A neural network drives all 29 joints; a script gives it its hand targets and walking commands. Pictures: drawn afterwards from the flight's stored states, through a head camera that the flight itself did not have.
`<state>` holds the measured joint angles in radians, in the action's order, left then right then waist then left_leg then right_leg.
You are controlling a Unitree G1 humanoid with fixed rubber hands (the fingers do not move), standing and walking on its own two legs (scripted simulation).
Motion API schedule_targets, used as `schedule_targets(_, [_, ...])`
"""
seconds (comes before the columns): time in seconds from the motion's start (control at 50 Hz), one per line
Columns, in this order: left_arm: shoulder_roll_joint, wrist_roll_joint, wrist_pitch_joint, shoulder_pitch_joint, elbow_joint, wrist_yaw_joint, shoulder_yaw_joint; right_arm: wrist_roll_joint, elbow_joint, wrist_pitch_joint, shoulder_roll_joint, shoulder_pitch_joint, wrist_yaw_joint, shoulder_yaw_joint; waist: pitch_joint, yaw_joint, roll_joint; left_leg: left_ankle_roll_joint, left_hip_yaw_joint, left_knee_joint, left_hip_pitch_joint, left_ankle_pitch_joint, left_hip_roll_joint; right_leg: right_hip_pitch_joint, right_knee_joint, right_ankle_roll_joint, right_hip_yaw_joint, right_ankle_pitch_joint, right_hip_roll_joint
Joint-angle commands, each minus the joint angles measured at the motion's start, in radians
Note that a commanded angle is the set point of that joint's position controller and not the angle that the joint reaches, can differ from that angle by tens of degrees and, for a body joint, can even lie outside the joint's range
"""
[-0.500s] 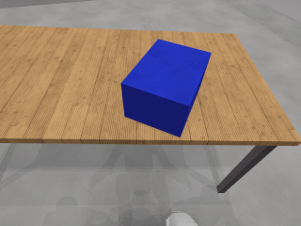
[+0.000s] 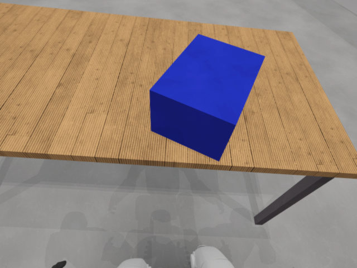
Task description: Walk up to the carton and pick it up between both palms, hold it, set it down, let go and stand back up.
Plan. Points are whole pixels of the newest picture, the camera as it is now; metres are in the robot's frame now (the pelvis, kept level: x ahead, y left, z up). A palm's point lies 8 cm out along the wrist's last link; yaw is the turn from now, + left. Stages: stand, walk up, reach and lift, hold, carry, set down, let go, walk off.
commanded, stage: walk up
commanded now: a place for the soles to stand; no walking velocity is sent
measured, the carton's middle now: (208, 93) +0.57 -0.09 +0.03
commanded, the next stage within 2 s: none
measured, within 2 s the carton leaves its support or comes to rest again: neither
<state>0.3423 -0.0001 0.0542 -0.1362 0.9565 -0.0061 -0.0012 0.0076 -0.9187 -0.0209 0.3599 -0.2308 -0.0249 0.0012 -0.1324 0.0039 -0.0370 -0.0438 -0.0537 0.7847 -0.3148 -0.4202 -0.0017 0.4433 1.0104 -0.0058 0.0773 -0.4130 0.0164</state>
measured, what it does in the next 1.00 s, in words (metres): steps on the spot: right foot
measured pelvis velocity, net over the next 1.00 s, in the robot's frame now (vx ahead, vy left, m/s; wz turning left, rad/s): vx -0.03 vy -0.02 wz -0.02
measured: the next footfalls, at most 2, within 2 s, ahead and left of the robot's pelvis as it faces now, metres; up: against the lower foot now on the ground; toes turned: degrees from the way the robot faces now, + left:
right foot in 0.14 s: +0.04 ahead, -0.15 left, +0.00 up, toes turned +3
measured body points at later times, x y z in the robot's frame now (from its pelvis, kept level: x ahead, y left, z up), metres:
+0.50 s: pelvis -0.03 -0.02 +0.00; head +0.00 -0.01 +0.45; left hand +0.06 +0.28 -0.13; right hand +0.04 -0.33 -0.11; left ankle +0.01 +0.09 -0.71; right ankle +0.00 -0.15 -0.71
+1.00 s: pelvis -0.03 -0.02 +0.00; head +0.00 -0.01 +0.45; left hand +0.06 +0.28 -0.13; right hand +0.05 -0.33 -0.11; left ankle +0.01 +0.09 -0.71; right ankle +0.00 -0.15 -0.71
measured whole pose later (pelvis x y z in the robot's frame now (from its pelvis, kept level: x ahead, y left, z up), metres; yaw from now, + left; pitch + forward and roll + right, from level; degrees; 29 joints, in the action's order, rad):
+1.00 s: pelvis -0.03 -0.02 +0.00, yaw -1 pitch -4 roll +0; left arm 0.37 0.00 -0.01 -0.14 1.01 0.00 0.00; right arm 0.01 -0.92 -0.02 0.37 -0.18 0.00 0.00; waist -0.14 0.00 -0.02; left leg -0.02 -0.05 0.76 -0.34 -0.35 -0.03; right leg 0.32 0.74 0.01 0.07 -0.35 0.03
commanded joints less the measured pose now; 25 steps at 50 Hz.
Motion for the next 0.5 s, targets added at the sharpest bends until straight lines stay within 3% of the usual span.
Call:
schedule_targets(0.0, [0.200,0.017,-0.045,0.034,-0.041,-0.019,-0.096,0.022,0.050,-0.039,0.276,0.017,-0.025,0.098,0.131,0.020,0.185,-0.093,0.239,-0.285,0.243,0.706,-0.289,0.090,-0.107,0.013,-0.005,-0.131,-0.023])
schedule_targets(0.02, [0.194,0.009,-0.060,0.004,-0.039,-0.019,-0.085,0.018,0.057,-0.042,0.279,0.026,-0.018,0.097,0.129,0.003,0.195,-0.124,0.234,-0.287,0.206,0.712,-0.300,0.017,-0.155,0.006,-0.032,-0.129,-0.034])
schedule_targets(0.04, [0.215,0.010,-0.065,-0.002,-0.043,-0.019,-0.084,0.019,0.069,-0.037,0.306,0.029,-0.013,0.104,0.178,0.014,0.226,-0.141,0.240,-0.240,0.232,0.707,-0.293,-0.026,-0.250,0.003,-0.059,-0.148,-0.028])
schedule_targets(0.06, [0.225,0.003,-0.072,-0.008,-0.020,-0.023,-0.089,0.017,0.053,-0.031,0.315,0.045,-0.007,0.105,0.186,-0.001,0.218,-0.119,0.232,-0.234,0.210,0.758,-0.289,-0.084,-0.330,-0.009,-0.092,-0.070,-0.017])
schedule_targets(0.08, [0.233,-0.001,-0.078,-0.070,-0.011,-0.026,-0.085,0.003,0.063,-0.027,0.287,0.076,-0.006,0.100,0.198,-0.033,0.180,-0.098,0.203,-0.172,0.181,0.699,-0.282,-0.157,-0.485,-0.023,-0.050,0.078,-0.036])
schedule_targets(0.1, [0.251,-0.005,-0.087,-0.080,-0.003,-0.031,-0.090,0.006,0.072,-0.016,0.276,0.080,-0.007,0.099,0.226,-0.025,0.173,-0.067,0.142,-0.075,0.094,0.597,-0.211,-0.239,-0.519,-0.045,0.039,0.302,-0.055])
schedule_targets(0.12, [0.316,-0.017,-0.096,-0.088,0.006,-0.034,-0.099,-0.005,0.097,-0.017,0.231,0.110,-0.007,0.091,0.235,-0.021,0.019,-0.019,0.092,0.053,0.006,0.482,-0.134,-0.296,-0.510,-0.089,0.187,0.551,-0.146])
schedule_targets(0.14, [0.322,-0.015,-0.105,-0.076,0.008,-0.028,-0.093,-0.005,0.097,-0.010,0.206,0.114,-0.005,0.084,0.215,-0.026,-0.080,0.020,0.070,0.075,-0.090,0.115,-0.032,-0.316,-0.491,-0.177,0.343,0.697,-0.237])
schedule_targets(0.16, [0.297,-0.007,-0.105,-0.025,0.000,-0.029,-0.086,0.001,0.079,-0.003,0.210,0.116,-0.010,0.082,0.182,-0.002,-0.038,0.010,0.096,0.037,-0.094,-0.153,-0.028,-0.260,-0.509,-0.238,0.397,0.630,-0.286])
schedule_targets(0.18, [0.302,-0.014,-0.104,-0.026,-0.023,-0.026,-0.077,-0.002,0.082,-0.004,0.238,0.125,-0.007,0.084,0.138,-0.011,-0.084,0.016,0.091,0.001,-0.079,-0.178,-0.029,-0.217,-0.520,-0.244,0.383,0.584,-0.265])
schedule_targets(0.2, [0.308,-0.010,-0.100,0.006,-0.025,-0.028,-0.076,0.000,0.076,-0.010,0.225,0.129,-0.002,0.080,0.130,0.006,-0.034,0.013,0.089,-0.036,-0.022,-0.111,-0.013,-0.175,-0.538,-0.237,0.374,0.542,-0.256])
schedule_targets(0.22, [0.323,-0.009,-0.098,0.045,-0.035,-0.025,-0.083,0.000,0.066,-0.016,0.222,0.091,-0.001,0.081,0.133,0.035,-0.055,0.003,0.092,-0.123,0.026,0.054,-0.031,-0.128,-0.499,-0.192,0.310,0.497,-0.212])
schedule_targets(0.24, [0.286,-0.011,-0.090,0.081,-0.032,-0.022,-0.073,0.004,0.042,-0.023,0.219,0.064,0.005,0.086,0.130,0.046,-0.036,-0.011,0.088,-0.181,0.122,0.179,-0.054,-0.053,-0.462,-0.135,0.231,0.469,-0.158])
schedule_targets(0.26, [0.268,-0.003,-0.086,0.089,-0.037,-0.017,-0.072,0.002,0.046,-0.029,0.246,0.054,0.007,0.093,0.153,0.056,0.032,-0.023,0.151,-0.249,0.172,0.260,-0.108,-0.030,-0.404,-0.090,0.155,0.439,-0.090])
schedule_targets(0.28, [0.252,0.000,-0.082,0.063,-0.032,-0.016,-0.067,0.002,0.042,-0.034,0.274,0.067,0.008,0.096,0.182,0.028,0.074,-0.066,0.250,-0.319,0.199,0.217,-0.196,-0.020,-0.337,-0.056,0.082,0.321,-0.040])
schedule_targets(0.3, [0.239,0.004,-0.081,0.032,-0.027,-0.018,-0.070,0.016,0.032,-0.038,0.288,0.066,0.010,0.098,0.167,0.019,0.123,-0.126,0.325,-0.372,0.144,0.227,-0.274,-0.044,-0.255,-0.037,0.026,0.201,-0.013])
schedule_targets(0.32, [0.257,-0.008,-0.074,0.012,-0.019,-0.018,-0.074,0.022,0.051,-0.037,0.307,0.098,0.014,0.102,0.152,0.007,0.136,-0.153,0.340,-0.386,0.092,0.198,-0.328,-0.072,-0.256,-0.031,-0.005,0.105,-0.023])
schedule_targets(0.34, [0.231,-0.005,-0.077,-0.035,-0.004,-0.021,-0.069,0.011,0.060,-0.032,0.291,0.159,0.012,0.103,0.155,-0.029,0.145,-0.138,0.314,-0.373,0.064,0.142,-0.309,-0.113,-0.297,-0.037,-0.019,0.049,-0.030])
schedule_targets(0.36, [0.238,-0.002,-0.083,-0.049,0.007,-0.016,-0.076,0.020,0.059,-0.031,0.292,0.177,0.011,0.098,0.127,-0.037,0.120,-0.137,0.324,-0.387,0.027,0.119,-0.307,-0.122,-0.304,-0.045,-0.004,0.044,-0.028])
schedule_targets(0.38, [0.239,-0.010,-0.084,-0.061,0.007,-0.016,-0.080,0.013,0.054,-0.026,0.292,0.157,0.014,0.097,0.132,-0.030,0.149,-0.107,0.263,-0.377,-0.006,0.057,-0.288,-0.176,-0.354,-0.061,0.001,0.072,-0.042])
schedule_targets(0.42, [0.271,-0.009,-0.091,-0.028,0.024,-0.007,-0.082,0.009,0.068,-0.020,0.259,0.165,0.014,0.093,0.141,-0.004,0.067,-0.047,0.191,-0.293,-0.027,-0.002,-0.180,-0.166,-0.464,-0.089,0.112,0.175,-0.065])
schedule_targets(0.44, [0.280,-0.015,-0.095,-0.034,0.024,-0.009,-0.084,0.003,0.060,-0.017,0.251,0.163,0.012,0.095,0.120,0.004,0.040,-0.024,0.154,-0.234,0.008,0.000,-0.147,-0.113,-0.505,-0.098,0.171,0.178,-0.092])
schedule_targets(0.46, [0.277,-0.009,-0.100,0.003,0.019,-0.013,-0.079,0.003,0.059,-0.013,0.238,0.157,0.013,0.089,0.108,0.029,0.051,-0.006,0.132,-0.228,0.048,-0.012,-0.100,-0.037,-0.526,-0.115,0.228,0.157,-0.125])
schedule_targets(0.48, [0.277,-0.014,-0.101,0.055,-0.002,-0.009,-0.075,-0.002,0.038,-0.012,0.226,0.114,0.015,0.090,0.108,0.042,0.020,-0.005,0.116,-0.225,0.089,-0.047,-0.080,0.004,-0.548,-0.120,0.255,0.090,-0.135])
